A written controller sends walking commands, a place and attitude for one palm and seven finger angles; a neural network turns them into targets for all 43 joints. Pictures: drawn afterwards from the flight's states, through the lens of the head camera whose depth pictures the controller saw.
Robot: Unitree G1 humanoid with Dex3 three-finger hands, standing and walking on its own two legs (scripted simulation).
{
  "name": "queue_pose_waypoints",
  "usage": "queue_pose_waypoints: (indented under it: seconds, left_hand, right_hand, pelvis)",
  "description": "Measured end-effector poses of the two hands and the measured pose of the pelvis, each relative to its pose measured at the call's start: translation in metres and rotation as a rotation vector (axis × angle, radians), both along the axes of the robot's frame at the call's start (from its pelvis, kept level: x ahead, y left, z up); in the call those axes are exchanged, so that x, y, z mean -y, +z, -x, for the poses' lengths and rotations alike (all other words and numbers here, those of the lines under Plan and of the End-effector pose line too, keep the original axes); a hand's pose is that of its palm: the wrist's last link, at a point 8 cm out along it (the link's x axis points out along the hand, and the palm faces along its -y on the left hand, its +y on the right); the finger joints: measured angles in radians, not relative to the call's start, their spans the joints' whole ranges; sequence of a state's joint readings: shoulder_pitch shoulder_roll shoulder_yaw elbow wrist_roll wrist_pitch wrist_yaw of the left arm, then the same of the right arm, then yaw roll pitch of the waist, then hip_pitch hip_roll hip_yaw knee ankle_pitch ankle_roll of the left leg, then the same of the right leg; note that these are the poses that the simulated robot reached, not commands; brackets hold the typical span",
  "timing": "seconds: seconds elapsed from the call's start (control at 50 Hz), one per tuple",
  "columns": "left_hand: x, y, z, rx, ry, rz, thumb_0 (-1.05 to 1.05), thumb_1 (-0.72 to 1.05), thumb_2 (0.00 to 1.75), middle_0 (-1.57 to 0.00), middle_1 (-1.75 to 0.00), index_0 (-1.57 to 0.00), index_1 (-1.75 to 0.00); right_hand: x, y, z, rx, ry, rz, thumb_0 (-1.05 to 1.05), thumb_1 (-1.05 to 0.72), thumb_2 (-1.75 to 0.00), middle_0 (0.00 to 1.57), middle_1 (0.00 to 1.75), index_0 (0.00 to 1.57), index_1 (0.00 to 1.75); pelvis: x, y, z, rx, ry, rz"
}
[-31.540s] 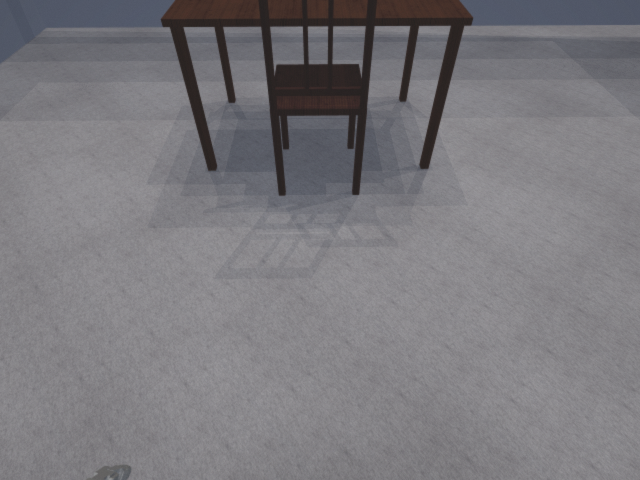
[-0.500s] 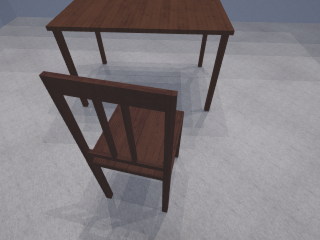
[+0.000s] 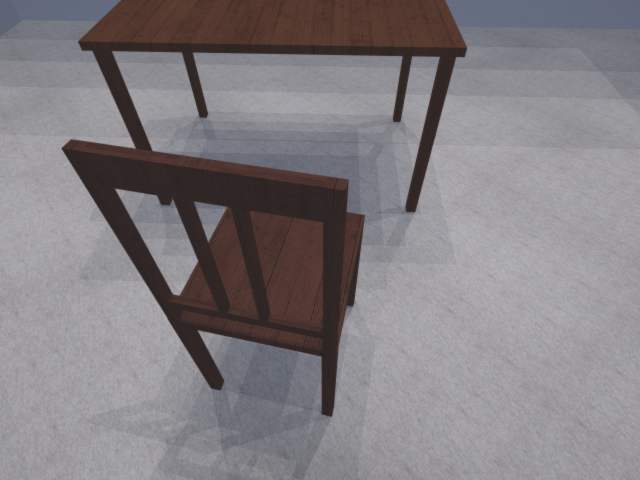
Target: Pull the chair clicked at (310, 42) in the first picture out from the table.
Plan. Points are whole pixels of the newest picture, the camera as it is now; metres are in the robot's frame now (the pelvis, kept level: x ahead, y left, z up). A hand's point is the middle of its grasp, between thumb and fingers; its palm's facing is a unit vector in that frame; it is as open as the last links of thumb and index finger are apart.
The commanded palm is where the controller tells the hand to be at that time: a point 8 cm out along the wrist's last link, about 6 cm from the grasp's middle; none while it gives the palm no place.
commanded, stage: look to check the result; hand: left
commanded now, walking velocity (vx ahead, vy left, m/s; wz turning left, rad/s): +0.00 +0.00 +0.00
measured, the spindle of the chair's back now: (207, 261) +0.46 +0.23 -0.07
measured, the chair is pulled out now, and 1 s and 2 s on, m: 0.65 0.65 0.65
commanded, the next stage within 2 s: stand and wait in 0.54 s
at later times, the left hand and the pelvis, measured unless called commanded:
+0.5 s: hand out of the picture +0.00 +0.17 -0.17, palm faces +0.04 -0.98 -0.20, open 7.4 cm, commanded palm none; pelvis +0.00 +0.00 +0.00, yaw +0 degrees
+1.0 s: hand out of the picture +0.00 +0.16 -0.17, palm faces +0.04 -0.98 -0.19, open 7.4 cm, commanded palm none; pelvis +0.00 +0.00 +0.00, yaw +0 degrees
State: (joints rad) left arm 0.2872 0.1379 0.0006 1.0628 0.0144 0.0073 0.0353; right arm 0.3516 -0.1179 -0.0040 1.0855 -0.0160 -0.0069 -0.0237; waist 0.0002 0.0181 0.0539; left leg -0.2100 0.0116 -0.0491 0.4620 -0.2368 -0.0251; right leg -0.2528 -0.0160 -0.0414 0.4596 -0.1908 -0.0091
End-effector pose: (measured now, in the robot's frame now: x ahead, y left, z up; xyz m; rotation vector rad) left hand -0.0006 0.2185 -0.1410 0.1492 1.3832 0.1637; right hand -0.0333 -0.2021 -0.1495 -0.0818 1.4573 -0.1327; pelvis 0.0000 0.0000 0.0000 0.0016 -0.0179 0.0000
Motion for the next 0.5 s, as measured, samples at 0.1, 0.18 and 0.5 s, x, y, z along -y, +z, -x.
queue_pose_waypoints:
  seconds: [0.1, 0.18, 0.5]
  left_hand:
    - [0.0023, -0.0005, 0.0019, -0.006, 0.006, 0.004, 0.01, 0.91, 0.9, -0.2, -0.29, -0.2, -0.3]
    - [0.0034, -0.0008, 0.0023, -0.008, 0.01, 0.006, 0.01, 0.91, 0.9, -0.2, -0.29, -0.2, -0.3]
    - [0.0043, -0.0007, 0.0016, 0.001, 0.011, 0.005, 0.01, 0.92, 0.9, -0.2, -0.29, -0.2, -0.3]
  right_hand:
    - [-0.0015, -0.0004, -0.0026, 0.002, 0.0, -0.004, 0.0, -0.91, -0.89, 0.2, 0.3, 0.2, 0.3]
    - [-0.0021, -0.0005, -0.0047, 0.005, 0.001, -0.005, 0.0, -0.91, -0.89, 0.2, 0.3, 0.2, 0.3]
    - [-0.0008, -0.0009, -0.0071, 0.015, 0.0, -0.003, 0.0, -0.91, -0.89, 0.2, 0.3, 0.2, 0.3]
  pelvis:
    - [0.0005, 0.0001, -0.0014, 0.001, 0.0, 0.0]
    - [0.0008, 0.0001, -0.0024, 0.001, 0.001, 0.0]
    - [0.0018, 0.0003, -0.0022, 0.009, -0.001, 0.0]
